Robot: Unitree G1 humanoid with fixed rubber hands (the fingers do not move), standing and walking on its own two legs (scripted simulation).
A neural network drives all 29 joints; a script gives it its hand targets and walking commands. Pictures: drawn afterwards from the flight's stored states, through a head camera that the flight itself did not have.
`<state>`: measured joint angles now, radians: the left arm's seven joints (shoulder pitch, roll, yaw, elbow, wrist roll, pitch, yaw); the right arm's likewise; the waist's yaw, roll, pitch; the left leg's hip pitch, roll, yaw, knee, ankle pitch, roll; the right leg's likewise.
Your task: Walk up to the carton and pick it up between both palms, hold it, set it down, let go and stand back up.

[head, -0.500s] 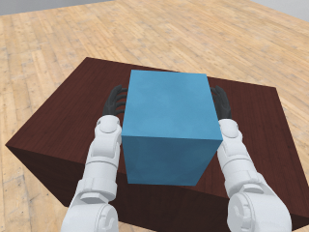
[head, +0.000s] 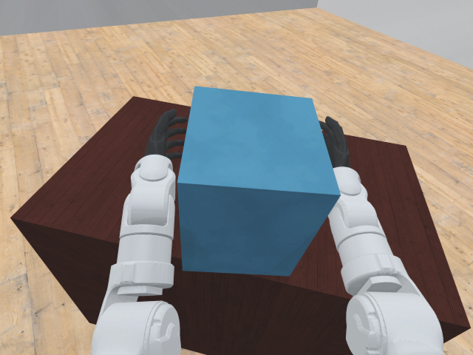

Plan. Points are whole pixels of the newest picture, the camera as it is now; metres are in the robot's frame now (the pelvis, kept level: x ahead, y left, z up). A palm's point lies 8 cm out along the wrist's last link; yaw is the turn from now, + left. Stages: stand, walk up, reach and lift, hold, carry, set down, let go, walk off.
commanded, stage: reach and lift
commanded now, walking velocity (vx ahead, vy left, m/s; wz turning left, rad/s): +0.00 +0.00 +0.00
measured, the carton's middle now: (245, 187) +0.38 -0.03 +0.11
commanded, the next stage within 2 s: hold in 1.38 s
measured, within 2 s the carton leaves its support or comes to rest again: neither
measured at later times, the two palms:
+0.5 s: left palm (156, 145) +0.39 +0.12 +0.19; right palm (335, 154) +0.39 -0.17 +0.18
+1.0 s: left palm (145, 136) +0.38 +0.13 +0.21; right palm (333, 147) +0.38 -0.16 +0.20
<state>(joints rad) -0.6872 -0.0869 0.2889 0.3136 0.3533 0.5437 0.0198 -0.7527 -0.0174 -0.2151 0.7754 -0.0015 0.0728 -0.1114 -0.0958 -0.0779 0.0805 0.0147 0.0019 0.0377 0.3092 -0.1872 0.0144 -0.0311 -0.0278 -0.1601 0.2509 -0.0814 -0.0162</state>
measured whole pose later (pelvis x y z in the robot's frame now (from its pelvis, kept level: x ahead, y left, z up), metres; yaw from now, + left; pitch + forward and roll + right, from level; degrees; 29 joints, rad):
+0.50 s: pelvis +0.02 -0.01 +0.00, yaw +1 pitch -10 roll -1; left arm -0.63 -0.07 0.29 0.10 0.37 0.64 -0.05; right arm -0.71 -0.03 -0.07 0.58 0.12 0.16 -0.19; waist -0.13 -0.05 0.12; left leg 0.08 0.02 0.01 0.32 -0.22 0.00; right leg 0.06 -0.01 -0.19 0.23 -0.11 -0.02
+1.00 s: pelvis +0.01 +0.00 +0.00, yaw +1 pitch -11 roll -1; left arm -0.74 -0.07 0.32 0.15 0.41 0.73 -0.06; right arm -0.79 -0.01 -0.16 0.68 0.07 0.18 -0.14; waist -0.10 -0.07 0.11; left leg 0.08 0.01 0.03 0.32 -0.21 0.01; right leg 0.05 -0.02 -0.17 0.24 -0.09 -0.02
